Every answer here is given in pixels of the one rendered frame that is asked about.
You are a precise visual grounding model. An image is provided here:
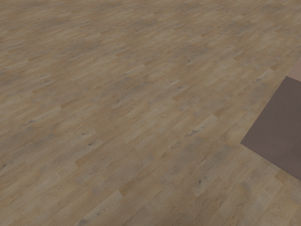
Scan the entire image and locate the pedestal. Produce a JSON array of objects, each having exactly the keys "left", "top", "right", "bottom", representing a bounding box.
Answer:
[{"left": 240, "top": 57, "right": 301, "bottom": 181}]

